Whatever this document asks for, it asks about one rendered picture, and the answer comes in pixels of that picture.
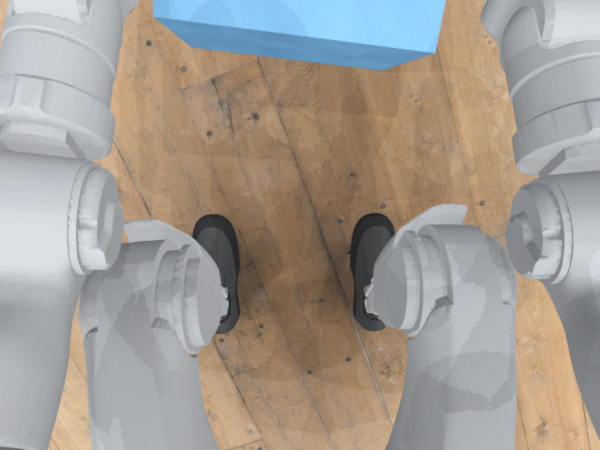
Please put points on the robot right upper arm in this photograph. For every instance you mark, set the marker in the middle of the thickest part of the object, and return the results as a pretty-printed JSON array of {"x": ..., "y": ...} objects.
[{"x": 553, "y": 235}]

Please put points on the carton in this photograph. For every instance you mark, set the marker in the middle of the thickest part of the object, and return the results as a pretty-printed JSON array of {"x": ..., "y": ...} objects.
[{"x": 371, "y": 34}]

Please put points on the robot left upper arm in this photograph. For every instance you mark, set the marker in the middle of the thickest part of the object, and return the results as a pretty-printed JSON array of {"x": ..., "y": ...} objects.
[{"x": 60, "y": 219}]

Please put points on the robot left forearm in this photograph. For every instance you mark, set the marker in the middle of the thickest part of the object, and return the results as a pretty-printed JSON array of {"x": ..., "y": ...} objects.
[{"x": 58, "y": 62}]

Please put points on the robot right forearm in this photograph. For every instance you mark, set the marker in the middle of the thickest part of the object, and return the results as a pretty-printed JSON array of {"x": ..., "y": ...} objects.
[{"x": 550, "y": 54}]

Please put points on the robot foot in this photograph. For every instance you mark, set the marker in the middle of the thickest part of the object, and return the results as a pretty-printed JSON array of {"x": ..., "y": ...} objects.
[
  {"x": 370, "y": 235},
  {"x": 217, "y": 236}
]

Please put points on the right robot foot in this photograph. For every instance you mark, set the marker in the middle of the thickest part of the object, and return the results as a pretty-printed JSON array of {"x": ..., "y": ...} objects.
[{"x": 370, "y": 235}]

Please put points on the left robot foot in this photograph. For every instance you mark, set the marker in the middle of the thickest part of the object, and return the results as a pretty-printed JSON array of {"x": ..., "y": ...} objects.
[{"x": 217, "y": 236}]

